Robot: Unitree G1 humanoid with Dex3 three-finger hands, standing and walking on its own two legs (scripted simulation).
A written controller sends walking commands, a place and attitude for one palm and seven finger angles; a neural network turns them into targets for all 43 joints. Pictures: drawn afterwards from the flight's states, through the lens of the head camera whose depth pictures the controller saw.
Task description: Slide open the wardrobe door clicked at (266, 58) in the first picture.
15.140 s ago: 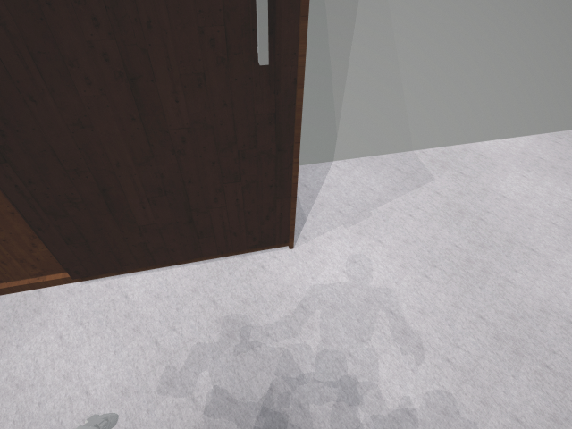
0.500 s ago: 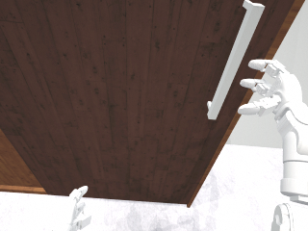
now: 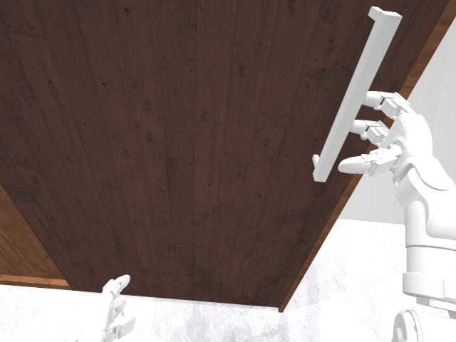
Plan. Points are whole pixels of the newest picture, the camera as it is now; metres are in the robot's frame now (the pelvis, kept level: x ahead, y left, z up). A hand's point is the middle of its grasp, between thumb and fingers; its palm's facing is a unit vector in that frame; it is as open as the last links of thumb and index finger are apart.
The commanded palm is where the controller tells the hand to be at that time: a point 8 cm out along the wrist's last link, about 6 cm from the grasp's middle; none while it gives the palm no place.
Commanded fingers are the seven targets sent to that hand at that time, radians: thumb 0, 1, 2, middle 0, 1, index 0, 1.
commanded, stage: feel for the door with the fingertips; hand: right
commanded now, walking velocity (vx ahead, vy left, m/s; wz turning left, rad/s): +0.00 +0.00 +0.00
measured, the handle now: (343, 107) +0.45 -0.16 +0.25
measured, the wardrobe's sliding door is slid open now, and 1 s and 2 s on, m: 0.00 0.00 0.00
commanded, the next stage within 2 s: slide the fingers in behind the handle in 0.54 s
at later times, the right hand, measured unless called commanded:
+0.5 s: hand (361, 127) +0.40 -0.18 +0.24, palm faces +0.04 +1.00 -0.02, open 14.0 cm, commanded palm +0.38 -0.24 +0.24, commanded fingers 0.00 0.50 -0.30 0.30 1.20 0.30 1.20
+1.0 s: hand (367, 133) +0.39 -0.19 +0.24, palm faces +0.04 +1.00 -0.02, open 14.0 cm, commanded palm +0.36 -0.24 +0.24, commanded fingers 0.00 0.50 -0.30 0.30 1.20 0.30 1.20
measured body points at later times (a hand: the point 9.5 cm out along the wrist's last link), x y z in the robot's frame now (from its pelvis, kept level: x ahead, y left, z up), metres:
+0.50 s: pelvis +0.00 +0.00 +0.00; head -0.02 +0.02 +0.45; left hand +0.16 +0.24 -0.09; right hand +0.39 -0.23 +0.25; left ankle -0.02 +0.08 -0.74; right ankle +0.01 -0.12 -0.74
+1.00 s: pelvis +0.00 -0.01 +0.00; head -0.02 +0.01 +0.45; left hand +0.17 +0.23 -0.09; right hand +0.39 -0.24 +0.24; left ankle -0.02 +0.08 -0.74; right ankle +0.01 -0.12 -0.74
